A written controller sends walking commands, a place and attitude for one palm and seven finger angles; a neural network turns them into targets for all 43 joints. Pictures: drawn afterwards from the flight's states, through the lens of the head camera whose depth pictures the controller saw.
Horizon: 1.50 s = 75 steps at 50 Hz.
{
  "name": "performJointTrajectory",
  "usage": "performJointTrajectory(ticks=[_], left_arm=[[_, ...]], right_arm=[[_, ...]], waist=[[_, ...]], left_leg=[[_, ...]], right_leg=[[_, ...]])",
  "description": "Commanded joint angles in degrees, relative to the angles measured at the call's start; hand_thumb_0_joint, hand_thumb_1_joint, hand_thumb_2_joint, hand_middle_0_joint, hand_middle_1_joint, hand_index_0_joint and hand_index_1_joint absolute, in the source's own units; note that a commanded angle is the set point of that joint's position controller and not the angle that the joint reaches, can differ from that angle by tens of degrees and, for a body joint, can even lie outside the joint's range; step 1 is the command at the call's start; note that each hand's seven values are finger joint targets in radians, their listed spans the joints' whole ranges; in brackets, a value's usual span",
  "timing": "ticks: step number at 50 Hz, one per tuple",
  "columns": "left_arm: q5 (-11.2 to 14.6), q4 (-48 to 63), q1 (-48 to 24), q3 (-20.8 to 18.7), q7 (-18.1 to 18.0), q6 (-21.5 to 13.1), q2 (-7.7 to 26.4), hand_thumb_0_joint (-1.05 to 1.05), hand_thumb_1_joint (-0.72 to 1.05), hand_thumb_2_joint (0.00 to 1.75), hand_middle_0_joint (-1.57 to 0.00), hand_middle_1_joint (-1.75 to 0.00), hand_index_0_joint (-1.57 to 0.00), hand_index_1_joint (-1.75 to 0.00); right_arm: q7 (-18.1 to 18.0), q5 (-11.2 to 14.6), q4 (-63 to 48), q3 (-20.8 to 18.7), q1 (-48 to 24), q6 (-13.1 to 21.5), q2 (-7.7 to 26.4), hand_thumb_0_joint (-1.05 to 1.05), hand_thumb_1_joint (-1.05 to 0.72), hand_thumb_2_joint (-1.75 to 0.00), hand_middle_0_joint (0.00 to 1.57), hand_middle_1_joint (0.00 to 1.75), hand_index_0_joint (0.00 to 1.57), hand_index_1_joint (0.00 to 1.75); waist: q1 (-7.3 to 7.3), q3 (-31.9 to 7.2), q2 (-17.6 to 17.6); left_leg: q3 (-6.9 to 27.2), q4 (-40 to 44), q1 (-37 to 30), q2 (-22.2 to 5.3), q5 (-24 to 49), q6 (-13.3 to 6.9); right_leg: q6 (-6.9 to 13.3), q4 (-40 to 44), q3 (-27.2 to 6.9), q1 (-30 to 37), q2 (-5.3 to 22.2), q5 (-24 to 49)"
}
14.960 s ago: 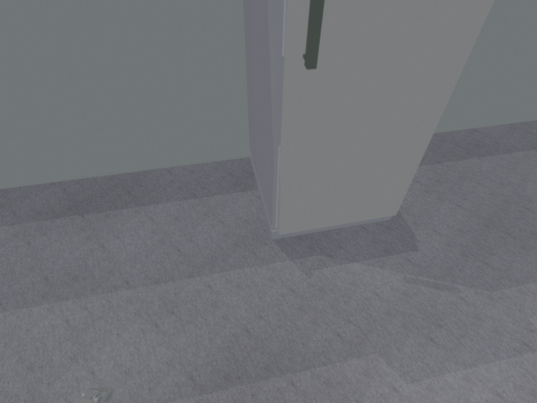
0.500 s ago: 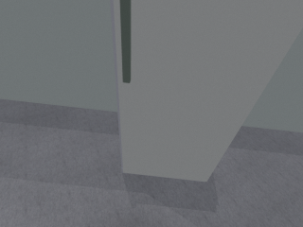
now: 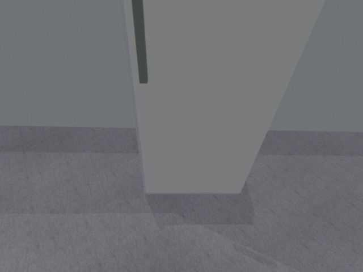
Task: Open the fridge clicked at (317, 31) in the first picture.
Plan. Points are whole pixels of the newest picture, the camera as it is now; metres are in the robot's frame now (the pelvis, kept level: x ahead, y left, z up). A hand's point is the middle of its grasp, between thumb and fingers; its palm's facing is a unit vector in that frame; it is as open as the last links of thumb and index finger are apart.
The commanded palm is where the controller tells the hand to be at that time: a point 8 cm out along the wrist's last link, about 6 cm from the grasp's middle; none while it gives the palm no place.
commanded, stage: come to a stop and stand still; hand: left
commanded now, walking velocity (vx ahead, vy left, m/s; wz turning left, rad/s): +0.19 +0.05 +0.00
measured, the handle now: (140, 21) +0.68 +0.16 +0.27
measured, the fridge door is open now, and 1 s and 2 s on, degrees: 0 0 0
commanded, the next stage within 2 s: look again from close up in 0.28 s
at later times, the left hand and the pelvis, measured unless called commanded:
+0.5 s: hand out of the picture -0.05 +0.18 -0.19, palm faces +0.10 -0.99 -0.10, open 7.3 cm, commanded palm none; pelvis +0.01 +0.05 -0.01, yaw +1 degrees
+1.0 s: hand out of the picture +0.04 +0.18 -0.17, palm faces +0.11 -0.98 -0.15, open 7.3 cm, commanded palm none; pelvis +0.07 +0.03 +0.00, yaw +3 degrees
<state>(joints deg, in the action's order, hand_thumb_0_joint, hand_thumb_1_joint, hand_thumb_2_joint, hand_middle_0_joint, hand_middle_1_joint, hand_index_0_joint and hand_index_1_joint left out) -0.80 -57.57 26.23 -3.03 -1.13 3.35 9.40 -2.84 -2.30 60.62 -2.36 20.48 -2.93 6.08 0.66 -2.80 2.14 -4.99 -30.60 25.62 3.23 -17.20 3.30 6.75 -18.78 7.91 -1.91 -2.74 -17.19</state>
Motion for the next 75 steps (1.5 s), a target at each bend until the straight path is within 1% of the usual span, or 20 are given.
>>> performJointTrajectory(ticks=[1, 2, 5, 7, 11, 16, 18, 20, 21, 22, 23, 24, 28, 32, 34, 35, 37, 41, 45, 75], left_arm=[[-0.77, 9.18, -16.26, -0.03, -1.83, -3.05, 8.69, 0.00, 0.90, 0.90, -0.20, -0.30, -0.20, -0.30], [-0.39, 7.59, -14.28, -0.33, -1.87, -5.44, 6.22, 0.00, 0.90, 0.90, -0.20, -0.30, -0.20, -0.30], [-0.35, 0.42, -0.44, 0.74, -1.83, -7.48, 3.82, 0.00, 0.90, 0.90, -0.20, -0.30, -0.20, -0.30], [-0.74, -1.53, 2.63, 0.34, -1.29, -7.22, 5.03, 0.00, 0.90, 0.90, -0.20, -0.30, -0.20, -0.30], [-0.95, -2.88, 5.53, 0.31, -0.37, -7.01, 4.34, 0.00, 0.90, 0.90, -0.20, -0.30, -0.20, -0.30], [-1.42, -3.24, 5.01, 0.07, -0.20, -6.23, 4.53, 0.00, 0.90, 0.90, -0.20, -0.30, -0.20, -0.30], [-1.17, -3.63, 3.75, 0.43, -0.19, -5.55, 3.66, 0.00, 0.90, 0.90, -0.20, -0.30, -0.20, -0.30], [-0.66, -3.65, 4.05, 1.13, -0.04, -5.12, 0.67, 0.00, 0.90, 0.90, -0.20, -0.30, -0.20, -0.30], [-0.52, -2.61, 4.11, 1.49, 0.04, -4.91, -1.65, 0.00, 0.90, 0.90, -0.20, -0.30, -0.20, -0.30], [-0.81, -1.04, 2.40, 1.91, -0.01, -4.60, -2.03, 0.00, 0.90, 0.90, -0.20, -0.30, -0.20, -0.30], [-1.20, 0.39, -0.71, 1.71, -0.02, -4.49, -1.61, 0.00, 0.90, 0.90, -0.20, -0.30, -0.20, -0.30], [-1.36, -0.47, -2.88, 1.55, -0.08, -4.00, -2.14, 0.00, 0.90, 0.90, -0.20, -0.30, -0.20, -0.30], [-0.73, -2.20, -1.59, 1.60, 0.51, -3.82, -3.00, 0.00, 0.90, 0.90, -0.20, -0.30, -0.20, -0.30], [-0.63, -4.12, 1.29, 1.56, -0.05, -4.24, -1.53, 0.00, 0.90, 0.90, -0.20, -0.30, -0.20, -0.30], [-0.39, -4.40, -0.73, 1.88, -0.34, -4.90, 1.49, 0.00, 0.90, 0.90, -0.20, -0.30, -0.20, -0.30], [-0.30, -4.16, -2.01, 1.85, -0.26, -4.86, 2.86, 0.00, 0.90, 0.90, -0.20, -0.30, -0.20, -0.30], [-0.05, -4.34, -3.65, 2.00, -0.48, -5.48, 2.43, 0.00, 0.90, 0.90, -0.20, -0.30, -0.20, -0.30], [0.27, -4.46, -3.01, 2.23, -0.73, -5.69, 1.64, 0.00, 0.90, 0.90, -0.20, -0.30, -0.20, -0.30], [0.30, -5.10, -2.12, 2.09, -0.99, -5.52, 1.91, 0.00, 0.90, 0.90, -0.20, -0.30, -0.20, -0.30], [0.16, -6.62, -1.95, 2.21, -1.08, -4.80, 1.20, 0.00, 0.90, 0.90, -0.20, -0.30, -0.20, -0.30]], right_arm=[[2.13, 1.35, -5.20, -2.42, 7.80, -0.58, 4.54, 0.00, -0.90, -0.90, 0.20, 0.30, 0.20, 0.30], [2.61, 1.04, -4.74, -2.43, 6.36, -0.20, 6.53, 0.00, -0.90, -0.90, 0.20, 0.30, 0.20, 0.30], [3.54, 0.52, -5.51, -2.06, -1.70, 2.32, 5.83, 0.00, -0.90, -0.90, 0.20, 0.30, 0.20, 0.30], [3.56, 0.56, -5.16, -1.71, -3.10, 2.77, 4.69, 0.00, -0.90, -0.90, 0.20, 0.30, 0.20, 0.30], [3.37, 0.68, -5.21, -1.38, -3.44, 3.20, 4.57, 0.00, -0.90, -0.90, 0.20, 0.30, 0.20, 0.30], [3.22, 1.17, -4.78, -0.18, -4.43, 4.27, 2.52, 0.00, -0.90, -0.90, 0.20, 0.30, 0.20, 0.30], [2.67, 1.22, -2.96, 0.44, -0.76, 4.73, 1.50, 0.00, -0.90, -0.90, 0.20, 0.30, 0.20, 0.30], [1.77, 1.46, -0.02, 0.23, 5.74, 5.49, 4.73, 0.00, -0.90, -0.90, 0.20, 0.30, 0.20, 0.30], [1.32, 1.12, 0.52, -0.49, 8.48, 5.51, 8.53, 0.00, -0.90, -0.90, 0.20, 0.30, 0.20, 0.30], [0.90, 1.21, 0.29, -0.78, 9.83, 4.82, 10.71, 0.00, -0.90, -0.90, 0.20, 0.30, 0.20, 0.30], [0.76, 0.75, -0.40, -0.87, 8.74, 4.34, 11.28, 0.00, -0.90, -0.90, 0.20, 0.30, 0.20, 0.30], [0.50, 0.63, 0.55, 0.17, 5.98, 4.58, 8.79, 0.00, -0.90, -0.90, 0.20, 0.30, 0.20, 0.30], [0.38, 0.94, -1.06, 1.29, -2.25, 5.26, 6.14, 0.00, -0.90, -0.90, 0.20, 0.30, 0.20, 0.30], [0.61, 1.44, -0.87, 1.06, -3.12, 4.70, 6.12, 0.00, -0.90, -0.90, 0.20, 0.30, 0.20, 0.30], [0.94, 1.84, -0.24, 1.75, -1.82, 4.12, 3.63, 0.00, -0.90, -0.90, 0.20, 0.30, 0.20, 0.30], [1.21, 1.70, 0.35, 1.95, 0.14, 4.03, 3.04, 0.00, -0.90, -0.90, 0.20, 0.30, 0.20, 0.30], [1.12, 1.50, 1.70, 2.00, 1.03, 3.41, 2.82, 0.00, -0.90, -0.90, 0.20, 0.30, 0.20, 0.30], [0.86, 1.44, 3.90, 2.35, 1.89, 4.33, 3.44, 0.00, -0.90, -0.90, 0.20, 0.30, 0.20, 0.30], [0.45, 1.52, 4.29, 2.44, 1.41, 4.51, 3.39, 0.00, -0.90, -0.90, 0.20, 0.30, 0.20, 0.30], [-0.10, 1.43, 4.88, 2.64, 1.63, 4.33, 4.26, 0.00, -0.90, -0.90, 0.20, 0.30, 0.20, 0.30]], waist=[[10.09, 10.44, 5.93], [7.53, 12.53, 8.01], [1.03, 15.09, -6.43], [-0.88, 15.77, -3.93], [-2.25, 14.37, 3.68], [-3.13, 10.21, 4.03], [-1.65, 9.06, 4.18], [0.47, 4.54, -4.13], [0.87, 3.47, -12.85], [1.25, 4.08, -14.92], [1.65, 8.15, -9.45], [0.63, 8.78, -13.60], [-2.20, 7.18, -9.68], [-4.21, 5.49, -1.42], [-2.30, 8.58, 5.03], [-1.03, 7.92, 4.70], [0.03, 8.50, 10.22], [-0.97, 4.78, 0.25], [-1.46, 3.14, -2.19], [-1.47, 7.02, -2.07]], left_leg=[[5.63, -55.66, 5.17, -2.26, -7.70, -1.61], [9.31, -51.64, 12.31, -5.75, -0.32, -2.49], [5.11, -36.51, 18.81, -8.64, 5.58, -3.05], [2.56, -30.26, 18.70, -7.93, 4.36, -3.22], [1.49, -23.20, 14.84, -8.19, 4.49, -3.37], [-1.46, -6.94, 2.43, -6.17, -0.89, -3.93], [-3.48, 3.10, -9.15, -4.02, 3.61, -3.95], [2.09, 7.61, -23.14, -9.07, 9.16, -5.16], [15.91, 11.00, -26.85, -19.24, 9.95, -9.20], [24.01, 15.84, -24.65, -25.11, 8.24, -13.89], [24.95, 18.13, -18.48, -26.00, 2.80, -16.08], [21.93, 20.21, -14.22, -22.58, 1.96, -14.18], [11.11, 19.22, -7.84, -16.83, 6.00, -12.22], [6.67, 12.95, -4.81, -12.29, -0.71, -8.39], [3.00, 8.72, -6.07, -7.17, -0.96, -5.00], [2.14, 8.03, -9.54, -6.12, 0.58, -4.77], [1.54, 5.91, -12.55, -6.64, 5.10, -4.21], [3.09, 9.20, -14.72, -8.99, 13.98, -4.34], [2.83, 8.87, -15.32, -9.41, 16.97, -4.18], [3.78, 10.42, -17.26, -9.96, 16.95, -4.68]], right_leg=[[8.73, 13.60, -17.95, -21.98, 23.92, -7.71], [5.62, 18.01, -22.39, -22.55, 22.21, -17.54], [5.45, 14.07, -19.85, -7.11, 19.61, -11.90], [5.51, 13.82, -17.58, -3.99, 18.45, -10.98], [4.86, 14.08, -16.23, -4.38, 17.74, -11.73], [3.98, 7.32, -11.69, -4.22, 17.17, 1.20], [1.28, 0.96, -7.87, -8.93, 14.13, 5.28], [-1.84, -10.61, -4.17, -15.34, 10.01, 4.07], [-4.15, -18.54, -0.55, -23.83, 6.57, -6.84], [-4.95, -26.68, -1.29, -26.87, 5.11, -16.03], [-4.44, -31.70, -3.40, -27.04, 5.41, -16.29], [-4.48, -34.52, -5.29, -25.93, 6.71, -13.09], [-5.53, -26.16, -5.75, -16.78, 7.38, -5.88], [-6.83, -6.33, -5.13, -5.71, 6.60, 6.42], [-4.42, 0.81, -13.92, -9.82, 12.02, 1.52], [-3.66, 2.08, -14.26, -12.49, 13.67, -0.14], [-3.02, 2.45, -12.91, -13.68, 12.84, 9.09], [-4.12, -2.38, -8.51, -7.72, 10.40, 21.58], [-4.16, -3.23, -7.85, -4.54, 10.36, 26.47], [-4.57, -1.34, -7.04, -6.17, 9.52, 18.07]])
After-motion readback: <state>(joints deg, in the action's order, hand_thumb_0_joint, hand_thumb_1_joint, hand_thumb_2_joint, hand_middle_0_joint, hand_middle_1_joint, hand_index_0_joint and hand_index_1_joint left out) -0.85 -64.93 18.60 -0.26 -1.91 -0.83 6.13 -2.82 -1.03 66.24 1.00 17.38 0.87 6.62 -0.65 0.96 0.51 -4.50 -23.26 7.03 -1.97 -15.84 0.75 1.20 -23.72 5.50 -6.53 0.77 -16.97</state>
